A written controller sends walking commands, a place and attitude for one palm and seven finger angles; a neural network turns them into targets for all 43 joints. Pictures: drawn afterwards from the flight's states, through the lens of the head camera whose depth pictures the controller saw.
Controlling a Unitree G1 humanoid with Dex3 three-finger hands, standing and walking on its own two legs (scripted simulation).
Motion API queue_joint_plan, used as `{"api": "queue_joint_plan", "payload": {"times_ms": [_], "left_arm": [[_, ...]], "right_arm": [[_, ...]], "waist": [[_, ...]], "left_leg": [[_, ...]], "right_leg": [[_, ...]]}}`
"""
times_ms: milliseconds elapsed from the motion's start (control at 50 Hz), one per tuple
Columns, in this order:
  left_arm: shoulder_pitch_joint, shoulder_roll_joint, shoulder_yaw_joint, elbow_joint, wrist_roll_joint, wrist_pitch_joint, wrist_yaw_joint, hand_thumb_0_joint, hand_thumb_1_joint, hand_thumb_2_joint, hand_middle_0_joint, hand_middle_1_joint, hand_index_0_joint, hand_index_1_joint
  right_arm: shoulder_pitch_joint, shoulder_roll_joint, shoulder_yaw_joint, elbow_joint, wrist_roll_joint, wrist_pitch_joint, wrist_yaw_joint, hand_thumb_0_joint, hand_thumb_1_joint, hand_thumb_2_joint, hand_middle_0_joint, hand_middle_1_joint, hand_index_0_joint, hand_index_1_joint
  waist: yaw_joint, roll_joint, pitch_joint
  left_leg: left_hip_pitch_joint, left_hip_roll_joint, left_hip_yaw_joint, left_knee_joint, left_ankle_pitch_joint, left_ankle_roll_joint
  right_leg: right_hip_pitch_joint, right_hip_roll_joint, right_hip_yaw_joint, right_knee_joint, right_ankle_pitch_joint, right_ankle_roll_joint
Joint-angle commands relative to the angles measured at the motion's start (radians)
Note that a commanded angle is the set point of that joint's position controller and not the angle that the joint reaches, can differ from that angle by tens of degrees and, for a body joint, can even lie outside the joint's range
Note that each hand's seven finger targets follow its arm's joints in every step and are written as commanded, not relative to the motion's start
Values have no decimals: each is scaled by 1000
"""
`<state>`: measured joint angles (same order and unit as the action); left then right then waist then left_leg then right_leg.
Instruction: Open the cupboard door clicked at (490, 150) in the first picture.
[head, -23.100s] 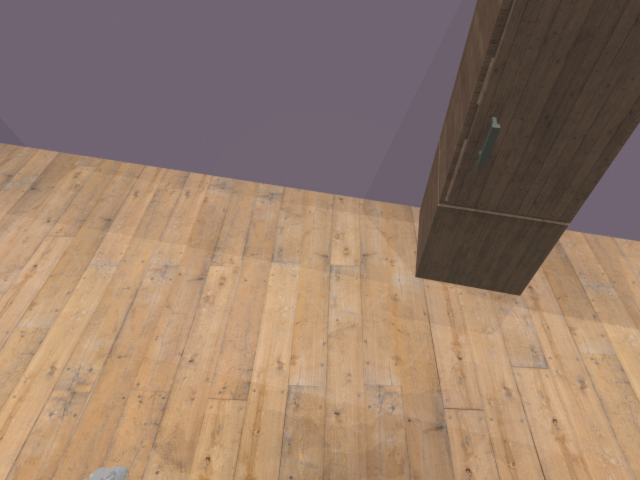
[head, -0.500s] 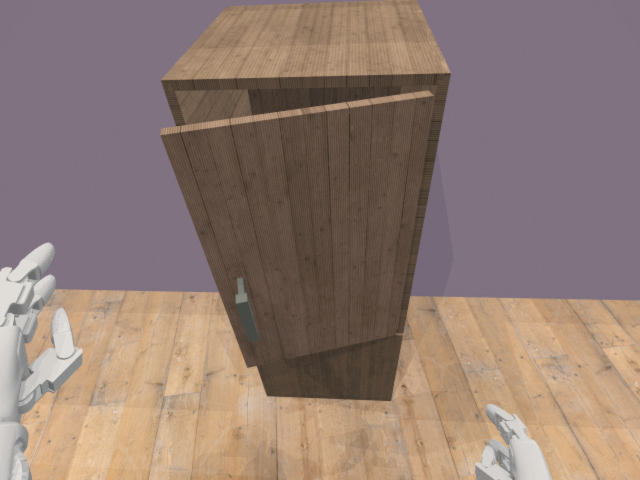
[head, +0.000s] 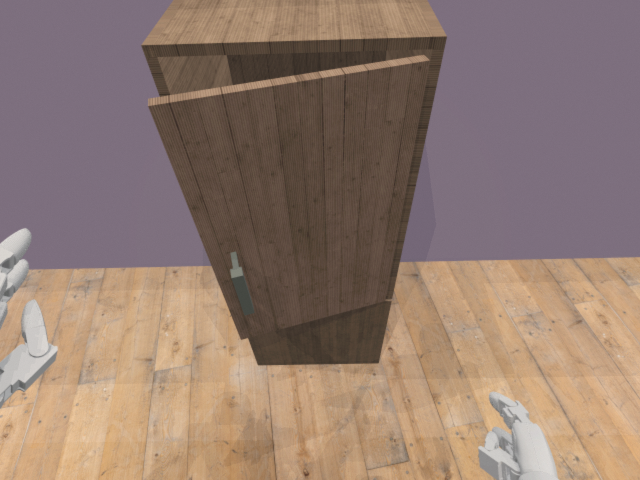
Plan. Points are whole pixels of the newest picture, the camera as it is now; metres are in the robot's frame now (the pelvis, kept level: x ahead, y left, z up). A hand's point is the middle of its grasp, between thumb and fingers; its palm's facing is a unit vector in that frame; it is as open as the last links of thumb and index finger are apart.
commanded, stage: step back with the hand held close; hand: left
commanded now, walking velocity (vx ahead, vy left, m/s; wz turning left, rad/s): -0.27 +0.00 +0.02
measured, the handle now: (241, 283) +0.45 +0.18 -0.10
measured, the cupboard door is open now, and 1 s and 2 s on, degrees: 16 16 16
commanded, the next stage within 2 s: stop stepping back and stand still in 0.82 s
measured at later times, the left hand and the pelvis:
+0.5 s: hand out of the picture +0.09 +0.29 +0.16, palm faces +0.46 -0.72 -0.51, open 7.4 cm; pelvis -0.09 +0.01 -0.01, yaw +4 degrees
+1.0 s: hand out of the picture +0.03 +0.26 +0.17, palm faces +0.39 -0.80 -0.46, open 7.4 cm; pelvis -0.17 +0.01 -0.01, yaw -1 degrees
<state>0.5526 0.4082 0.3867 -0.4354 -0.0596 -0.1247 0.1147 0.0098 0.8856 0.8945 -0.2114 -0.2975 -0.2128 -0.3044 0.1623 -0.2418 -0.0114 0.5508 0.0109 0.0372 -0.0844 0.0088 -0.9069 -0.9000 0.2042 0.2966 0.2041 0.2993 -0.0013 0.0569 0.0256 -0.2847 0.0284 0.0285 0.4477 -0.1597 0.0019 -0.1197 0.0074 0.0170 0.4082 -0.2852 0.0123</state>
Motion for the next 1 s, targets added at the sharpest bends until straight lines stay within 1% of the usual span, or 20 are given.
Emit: {"api": "queue_joint_plan", "payload": {"times_ms": [0, 280, 380, 420, 460, 500, 560, 580, 600, 620, 680, 780, 800, 840, 860, 880, 900, 920, 960, 980], "left_arm": [[8, 201, 166, -206, -8, -66, 37, 0, 900, 900, -200, -300, -200, -300], [-3, 205, 195, -247, 20, -129, 57, 0, 900, 900, -200, -300, -200, -300], [9, 207, 212, -269, 23, -142, 55, 0, 900, 900, -200, -300, -200, -300], [30, 196, 192, -284, 14, -146, 56, 0, 900, 900, -200, -300, -200, -300], [-6, 187, 160, -273, 12, -144, 66, 0, 900, 900, -200, -300, -200, -300], [-74, 172, 127, -251, 23, -135, 82, 0, 900, 900, -200, -300, -200, -300], [-170, 209, 143, -239, 22, -137, 80, 0, 900, 900, -200, -300, -200, -300], [-175, 236, 162, -251, 20, -148, 78, 0, 900, 900, -200, -300, -200, -300], [-147, 215, 176, -264, 27, -160, 73, 0, 900, 900, -200, -300, -200, -300], [-134, 204, 197, -260, 38, -164, 69, 0, 900, 900, -200, -300, -200, -300], [-75, 222, 221, -281, 17, -162, 60, 0, 900, 900, -200, -300, -200, -300], [25, 199, 176, -322, -23, -150, 59, 0, 900, 900, -200, -300, -200, -300], [-9, 186, 151, -325, -27, -164, 49, 0, 900, 900, -200, -300, -200, -300], [-75, 244, 174, -310, -10, -188, 53, 0, 900, 900, -200, -300, -200, -300], [-130, 283, 194, -307, 3, -198, 68, 0, 900, 900, -200, -300, -200, -300], [-192, 260, 146, -315, 6, -193, 64, 0, 900, 900, -200, -300, -200, -300], [-152, 265, 156, -275, 20, -168, 63, 0, 900, 900, -200, -300, -200, -300], [-108, 245, 160, -247, 15, -142, 61, 0, 900, 900, -200, -300, -200, -300], [-71, 231, 172, -225, -1, -112, 53, 0, 900, 900, -200, -300, -200, -300], [-78, 249, 180, -232, -3, -108, 47, 0, 900, 900, -200, -300, -200, -300]], "right_arm": [[-92, -96, -36, -168, -3, -36, -10, 0, -900, -900, 200, 300, 200, 300], [-86, -128, -45, -155, -9, -111, -17, 0, -900, -900, 200, 300, 200, 300], [-73, -121, -53, -144, -14, -147, -8, 0, -900, -900, 200, 300, 200, 300], [-52, -99, -52, -135, -15, -151, -3, 0, -900, -900, 200, 300, 200, 300], [-22, -98, -61, -90, -18, -142, 0, 0, -900, -900, 200, 300, 200, 300], [-13, -85, -55, -58, -25, -134, -2, 0, -900, -900, 200, 300, 200, 300], [-45, -108, -44, -74, -20, -139, -20, 0, -900, -900, 200, 300, 200, 300], [-73, -122, -48, -88, -15, -147, -28, 0, -900, -900, 200, 300, 200, 300], [-75, -127, -42, -95, -17, -157, -28, 0, -900, -900, 200, 300, 200, 300], [-94, -130, -52, -102, -23, -165, -24, 0, -900, -900, 200, 300, 200, 300], [-98, -100, -70, -88, -31, -183, 16, 0, -900, -900, 200, 300, 200, 300], [-69, -83, -56, -54, -35, -194, 46, 0, -900, -900, 200, 300, 200, 300], [-49, -74, -49, -46, -37, -189, 47, 0, -900, -900, 200, 300, 200, 300], [-34, -65, -46, -28, -38, -160, 43, 0, -900, -900, 200, 300, 200, 300], [-47, -56, -36, -21, -46, -160, 38, 0, -900, -900, 200, 300, 200, 300], [-71, -68, -49, -25, -25, -172, 30, 0, -900, -900, 200, 300, 200, 300], [-70, -78, -52, -41, -25, -170, 18, 0, -900, -900, 200, 300, 200, 300], [-79, -64, -33, -65, -18, -156, 7, 0, -900, -900, 200, 300, 200, 300], [-49, -92, -27, -70, -9, -140, -7, 0, -900, -900, 200, 300, 200, 300], [-35, -111, -38, -71, 0, -147, -4, 0, -900, -900, 200, 300, 200, 300]], "waist": [[7, 9, -166], [3, 127, -96], [7, 114, -115], [-1, -4, -108], [-20, -147, -91], [-38, -178, -78], [-31, -67, 7], [-22, 60, 9], [-14, 212, -63], [2, 285, -108], [20, 140, -178], [10, 225, -195], [-3, 154, -172], [-18, -90, -149], [-20, -130, -162], [-13, -240, -183], [-24, -274, -138], [-20, -216, -129], [-22, -23, -176], [-16, 36, -196]], "left_leg": [[183, 40, -12, -20, 289, 23], [-230, 99, -136, -224, -419, 61], [-284, 81, -119, -165, -466, 55], [-149, 19, -60, -31, -347, 16], [93, -54, 5, 267, -197, -26], [134, -56, -3, 324, -152, -26], [30, 13, -101, 4, -208, 6], [-64, 87, -199, -139, -330, 27], [-264, 190, -333, -320, -586, 73], [-430, 276, -430, -410, -727, 131], [-275, 261, -311, -296, -442, 142], [-70, 197, -145, -257, -282, 27], [-42, 178, -135, -195, -218, -3], [128, 71, -31, 169, -82, -51], [150, 30, 6, 291, -93, -57], [97, -41, 7, 385, -166, -53], [2, -26, -16, 359, -146, -32], [-19, -19, -10, 238, -42, -19], [175, 21, -21, 25, 450, 22], [270, 84, -81, -7, 567, 40]], "right_leg": [[-88, -15, -26, -42, 320, 14], [53, 67, -31, 87, 8, 16], [34, 65, -1, 88, -71, -8], [-140, 4, 67, -36, -154, -38], [-464, -128, 201, -201, -251, -96], [-521, -172, 182, -191, -158, -106], [-436, -26, 54, -59, -134, -12], [-344, 37, 18, 20, -139, 12], [-95, 100, -21, 260, -124, 23], [75, 142, -21, 489, -88, 21], [-51, 111, 0, 622, -186, -14], [-75, 78, -71, 128, -250, -50], [-86, 31, -20, -37, -199, -62], [-348, -195, 275, -224, -73, -143], [-386, -287, 281, -232, 174, -151], [-338, -252, 237, -161, 382, -128], [-241, -221, 160, -63, 641, -96], [-144, -180, 115, 15, 764, -73], [-139, -40, 18, 118, 680, 17], [-168, 11, -1, 163, 437, 29]]}}
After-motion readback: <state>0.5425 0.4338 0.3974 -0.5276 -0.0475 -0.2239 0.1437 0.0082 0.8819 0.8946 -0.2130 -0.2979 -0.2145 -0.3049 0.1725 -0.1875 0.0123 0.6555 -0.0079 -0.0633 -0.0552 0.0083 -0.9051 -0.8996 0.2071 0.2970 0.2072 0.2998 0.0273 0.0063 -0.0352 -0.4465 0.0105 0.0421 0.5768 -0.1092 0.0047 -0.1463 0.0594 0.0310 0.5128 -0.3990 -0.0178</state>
